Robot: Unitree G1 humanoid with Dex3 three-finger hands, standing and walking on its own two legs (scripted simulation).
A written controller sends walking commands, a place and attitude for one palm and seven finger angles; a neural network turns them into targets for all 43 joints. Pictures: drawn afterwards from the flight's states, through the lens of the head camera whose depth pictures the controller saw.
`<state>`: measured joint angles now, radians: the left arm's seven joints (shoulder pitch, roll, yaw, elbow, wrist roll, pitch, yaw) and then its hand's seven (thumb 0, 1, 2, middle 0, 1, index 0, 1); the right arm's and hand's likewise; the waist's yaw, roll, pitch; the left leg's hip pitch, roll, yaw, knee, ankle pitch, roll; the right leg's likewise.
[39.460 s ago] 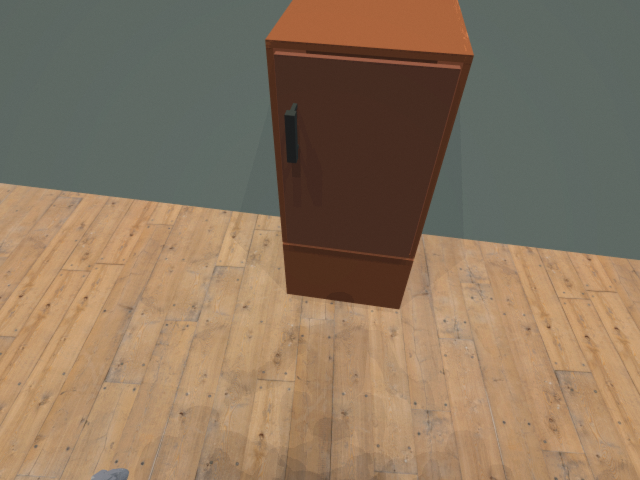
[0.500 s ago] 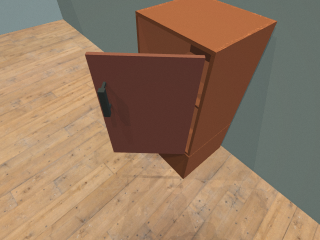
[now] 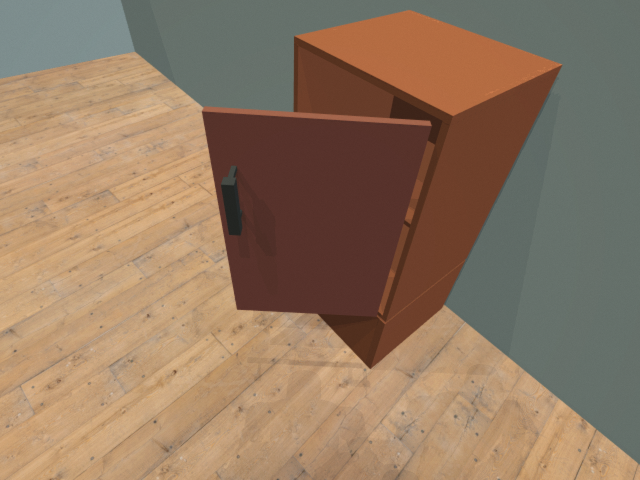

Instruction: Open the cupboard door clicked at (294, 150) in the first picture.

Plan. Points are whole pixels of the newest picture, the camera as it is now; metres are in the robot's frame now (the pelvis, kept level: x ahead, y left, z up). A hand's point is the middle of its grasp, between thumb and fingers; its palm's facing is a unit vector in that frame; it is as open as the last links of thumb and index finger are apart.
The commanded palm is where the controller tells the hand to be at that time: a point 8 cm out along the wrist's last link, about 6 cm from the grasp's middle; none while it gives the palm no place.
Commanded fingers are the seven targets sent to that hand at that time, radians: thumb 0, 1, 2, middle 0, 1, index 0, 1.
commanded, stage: look again from close up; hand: left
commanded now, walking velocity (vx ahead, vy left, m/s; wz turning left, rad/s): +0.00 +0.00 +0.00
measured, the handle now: (234, 200) +0.61 +0.20 -0.02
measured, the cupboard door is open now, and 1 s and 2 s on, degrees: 48 48 48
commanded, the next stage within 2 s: shuffle to correct the standing spot in 0.08 s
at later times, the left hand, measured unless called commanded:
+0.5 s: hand out of the picture -0.06 +0.15 -0.18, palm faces +0.09 -0.99 -0.13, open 7.4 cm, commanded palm none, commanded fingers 0.00 0.90 0.90 -0.20 -0.30 -0.20 -0.30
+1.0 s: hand out of the picture +0.11 +0.15 -0.17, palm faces +0.02 -0.98 -0.22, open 7.3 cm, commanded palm none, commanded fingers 0.00 0.90 0.90 -0.20 -0.30 -0.20 -0.30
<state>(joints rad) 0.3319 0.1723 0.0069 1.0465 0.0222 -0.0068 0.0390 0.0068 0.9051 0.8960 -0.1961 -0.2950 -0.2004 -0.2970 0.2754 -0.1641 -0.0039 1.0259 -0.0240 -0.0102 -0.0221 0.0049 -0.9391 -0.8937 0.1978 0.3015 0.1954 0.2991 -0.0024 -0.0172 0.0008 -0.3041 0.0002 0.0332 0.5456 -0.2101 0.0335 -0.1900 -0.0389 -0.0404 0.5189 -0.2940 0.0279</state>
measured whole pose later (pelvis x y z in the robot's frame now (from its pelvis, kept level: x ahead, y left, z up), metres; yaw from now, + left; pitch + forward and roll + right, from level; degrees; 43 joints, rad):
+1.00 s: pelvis +0.06 -0.03 +0.00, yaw +0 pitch -1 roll +0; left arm 0.24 0.16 0.03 1.03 0.01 -0.02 0.04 0.02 0.94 0.90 -0.20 -0.30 -0.20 -0.30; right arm 0.33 -0.11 -0.01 1.10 -0.01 0.00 -0.03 0.00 -0.91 -0.89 0.20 0.30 0.19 0.30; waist -0.02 0.00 0.03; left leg -0.22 0.04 0.04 0.55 -0.31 -0.02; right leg -0.29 -0.03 -0.10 0.55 -0.24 -0.03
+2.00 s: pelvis +0.08 -0.01 +0.01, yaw -1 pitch +0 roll +1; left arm 0.25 0.14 -0.01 1.12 0.01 -0.02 0.03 0.02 0.93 0.90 -0.20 -0.30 -0.20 -0.30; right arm 0.28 -0.18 0.01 1.09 -0.02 -0.03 -0.03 0.00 -0.91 -0.89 0.20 0.30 0.19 0.30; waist -0.01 0.04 0.05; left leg -0.15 -0.02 0.07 0.43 -0.28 0.02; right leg -0.26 -0.01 0.03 0.51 -0.24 0.00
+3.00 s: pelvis +0.02 -0.01 -0.09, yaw +4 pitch +12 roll -3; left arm 0.21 0.28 0.19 0.10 -0.29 -0.30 -0.38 0.01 0.26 0.62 -0.24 -0.71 -0.25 -0.71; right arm 0.22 -0.18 0.08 0.55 0.03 -0.21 -0.05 0.01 -0.90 -0.89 0.20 0.30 0.20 0.30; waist 0.00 0.03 -0.10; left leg -0.89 0.00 -0.04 1.20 -0.53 0.02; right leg -0.89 -0.01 -0.08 1.12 -0.44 -0.01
